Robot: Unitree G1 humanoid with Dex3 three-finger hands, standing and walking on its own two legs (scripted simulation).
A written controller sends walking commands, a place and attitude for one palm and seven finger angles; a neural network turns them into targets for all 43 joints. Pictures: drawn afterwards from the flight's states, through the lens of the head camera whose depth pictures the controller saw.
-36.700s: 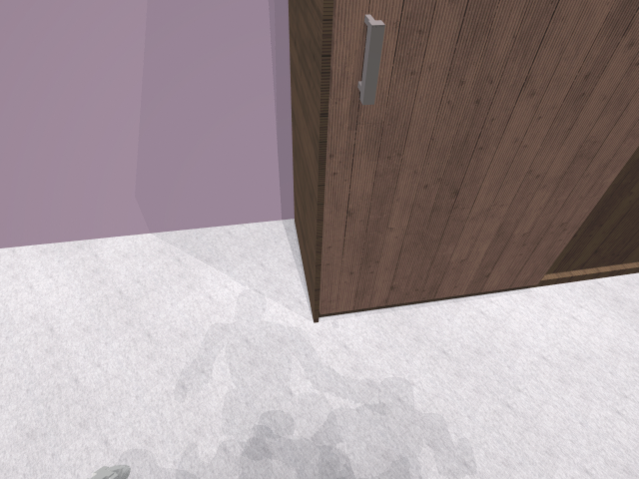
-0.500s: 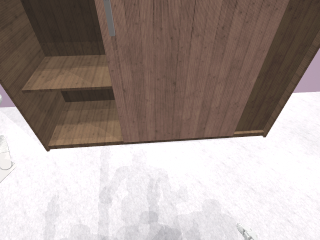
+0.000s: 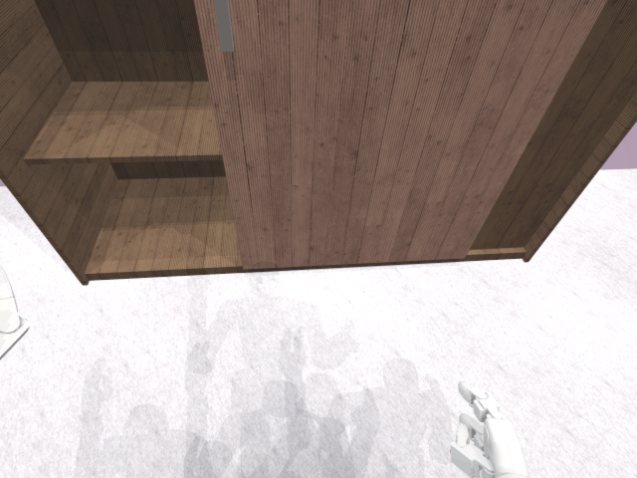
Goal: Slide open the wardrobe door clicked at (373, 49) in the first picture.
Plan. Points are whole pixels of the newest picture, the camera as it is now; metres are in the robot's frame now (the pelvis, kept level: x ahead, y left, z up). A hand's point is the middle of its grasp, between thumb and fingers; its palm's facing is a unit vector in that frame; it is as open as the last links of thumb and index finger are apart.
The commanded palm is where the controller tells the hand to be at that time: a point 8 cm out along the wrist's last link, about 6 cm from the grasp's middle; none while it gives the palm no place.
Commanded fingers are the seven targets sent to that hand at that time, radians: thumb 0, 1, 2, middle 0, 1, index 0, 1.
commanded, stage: stop stepping back and stand still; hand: left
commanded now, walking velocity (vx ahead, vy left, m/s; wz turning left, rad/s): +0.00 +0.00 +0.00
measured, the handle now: (223, 5) +0.87 +0.24 +0.19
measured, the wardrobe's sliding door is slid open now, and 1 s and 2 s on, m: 0.57 0.57 0.57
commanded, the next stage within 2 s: let the arm hang, fingers relaxed in 0.18 s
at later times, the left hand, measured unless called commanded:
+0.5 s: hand out of the picture +0.12 +0.23 -0.10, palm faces -0.05 -0.94 -0.33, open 7.4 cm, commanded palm none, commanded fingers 0.00 0.90 0.90 -0.20 -0.30 -0.20 -0.30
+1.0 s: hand out of the picture -0.01 +0.26 -0.15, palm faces +0.00 -0.94 -0.35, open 7.4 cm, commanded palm none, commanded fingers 0.00 0.90 0.90 -0.20 -0.30 -0.20 -0.30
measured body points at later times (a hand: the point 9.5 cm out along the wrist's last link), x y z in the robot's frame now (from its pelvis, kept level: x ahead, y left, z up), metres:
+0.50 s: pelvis -0.03 +0.02 -0.01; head -0.03 +0.00 +0.44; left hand +0.12 +0.28 -0.08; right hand +0.11 -0.26 -0.12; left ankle +0.02 +0.11 -0.73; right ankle -0.02 -0.12 -0.73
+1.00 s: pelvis -0.03 +0.01 +0.01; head -0.02 +0.00 +0.46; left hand -0.01 +0.31 -0.12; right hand +0.02 -0.26 -0.14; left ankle +0.02 +0.11 -0.73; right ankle -0.02 -0.12 -0.73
